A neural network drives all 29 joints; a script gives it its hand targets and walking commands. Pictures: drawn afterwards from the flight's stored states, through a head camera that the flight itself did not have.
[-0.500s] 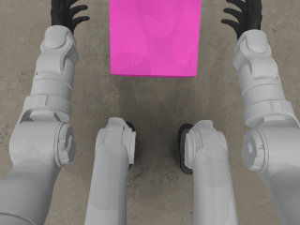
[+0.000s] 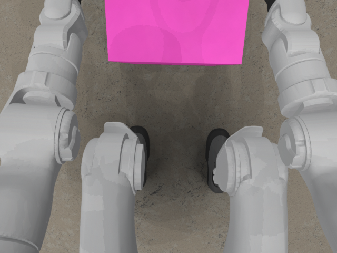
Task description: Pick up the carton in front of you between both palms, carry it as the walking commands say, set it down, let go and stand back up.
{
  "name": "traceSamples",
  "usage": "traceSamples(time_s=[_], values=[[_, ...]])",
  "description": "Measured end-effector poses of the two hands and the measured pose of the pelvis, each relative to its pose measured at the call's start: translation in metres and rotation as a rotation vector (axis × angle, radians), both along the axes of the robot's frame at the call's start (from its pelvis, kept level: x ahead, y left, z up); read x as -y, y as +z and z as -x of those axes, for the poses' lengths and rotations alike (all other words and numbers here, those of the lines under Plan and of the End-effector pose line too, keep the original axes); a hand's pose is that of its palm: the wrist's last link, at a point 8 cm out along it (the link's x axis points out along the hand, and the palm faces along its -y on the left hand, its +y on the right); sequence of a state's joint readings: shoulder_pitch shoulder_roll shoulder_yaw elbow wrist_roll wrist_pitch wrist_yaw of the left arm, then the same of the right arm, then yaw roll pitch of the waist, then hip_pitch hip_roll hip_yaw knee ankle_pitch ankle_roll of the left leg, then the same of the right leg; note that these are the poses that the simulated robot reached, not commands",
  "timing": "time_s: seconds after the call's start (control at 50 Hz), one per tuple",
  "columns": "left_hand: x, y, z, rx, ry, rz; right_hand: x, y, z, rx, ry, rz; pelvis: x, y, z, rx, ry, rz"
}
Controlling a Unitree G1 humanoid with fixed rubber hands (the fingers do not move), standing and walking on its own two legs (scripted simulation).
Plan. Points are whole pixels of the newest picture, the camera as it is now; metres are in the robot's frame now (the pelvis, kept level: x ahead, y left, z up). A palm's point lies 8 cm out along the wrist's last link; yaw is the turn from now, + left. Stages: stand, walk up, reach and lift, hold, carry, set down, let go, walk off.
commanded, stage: reach and lift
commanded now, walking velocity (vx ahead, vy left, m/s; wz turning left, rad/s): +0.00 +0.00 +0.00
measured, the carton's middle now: (175, 12) +0.53 +0.03 -0.24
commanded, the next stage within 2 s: none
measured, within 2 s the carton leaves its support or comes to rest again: leaves its support in 0.62 s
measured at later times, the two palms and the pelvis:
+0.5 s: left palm out of the picture +0.53 +0.18 -0.17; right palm out of the picture +0.54 -0.12 -0.17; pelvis -0.01 +0.00 +0.00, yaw +0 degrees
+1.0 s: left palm out of the picture +0.49 +0.18 +0.00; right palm out of the picture +0.50 -0.12 +0.00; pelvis -0.01 +0.00 +0.06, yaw +1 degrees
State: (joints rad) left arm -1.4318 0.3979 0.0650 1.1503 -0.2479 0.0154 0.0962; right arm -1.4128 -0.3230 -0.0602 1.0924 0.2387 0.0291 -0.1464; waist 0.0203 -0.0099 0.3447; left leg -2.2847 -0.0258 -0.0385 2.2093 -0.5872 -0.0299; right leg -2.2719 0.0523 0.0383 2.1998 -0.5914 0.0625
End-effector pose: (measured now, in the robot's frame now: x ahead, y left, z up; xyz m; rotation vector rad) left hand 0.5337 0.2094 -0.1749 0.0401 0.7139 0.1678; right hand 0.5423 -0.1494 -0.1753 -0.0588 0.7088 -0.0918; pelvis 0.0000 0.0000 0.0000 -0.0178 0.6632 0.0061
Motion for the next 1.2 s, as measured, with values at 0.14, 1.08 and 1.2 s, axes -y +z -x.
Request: traceSamples(time_s=[0.14,1.08,1.2], values=[[0.005,0.002,0.006,-0.015,-0.008,0.010,-0.005,0.003,0.006,-0.018,0.002,-0.001,0.000,0.002,0.000,-0.019,0.004,0.002],[0.031,0.196,0.049,0.014,0.025,0.053,-0.027,0.197,0.046,0.019,-0.041,-0.060,0.005,0.087,0.013,-0.074,0.018,-0.004],[0.032,0.228,0.054,0.027,0.031,0.055,-0.027,0.230,0.049,0.032,-0.037,-0.058,0.006,0.113,0.011,-0.082,0.019,-0.006]])
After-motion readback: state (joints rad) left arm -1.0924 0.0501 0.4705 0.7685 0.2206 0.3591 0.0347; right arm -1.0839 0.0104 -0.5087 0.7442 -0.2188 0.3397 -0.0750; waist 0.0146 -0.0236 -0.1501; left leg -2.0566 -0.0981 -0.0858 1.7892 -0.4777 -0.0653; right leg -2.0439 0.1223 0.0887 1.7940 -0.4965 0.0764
